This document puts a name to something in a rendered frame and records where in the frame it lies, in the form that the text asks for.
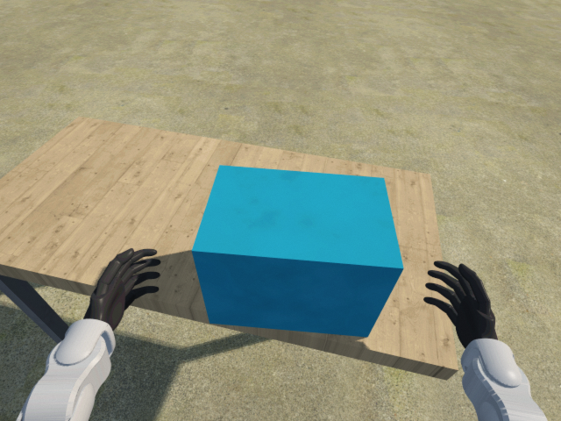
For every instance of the robot right hand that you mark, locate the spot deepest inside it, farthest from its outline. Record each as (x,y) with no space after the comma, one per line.
(472,314)

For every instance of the right robot forearm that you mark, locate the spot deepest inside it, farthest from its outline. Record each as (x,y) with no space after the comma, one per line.
(496,386)

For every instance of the table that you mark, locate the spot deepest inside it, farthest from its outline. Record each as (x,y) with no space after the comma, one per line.
(98,188)

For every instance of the left robot forearm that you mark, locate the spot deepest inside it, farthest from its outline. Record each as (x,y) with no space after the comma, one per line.
(75,370)

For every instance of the robot left hand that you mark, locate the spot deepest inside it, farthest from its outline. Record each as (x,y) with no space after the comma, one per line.
(114,292)

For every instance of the carton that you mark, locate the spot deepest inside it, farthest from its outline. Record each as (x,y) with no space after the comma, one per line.
(297,251)

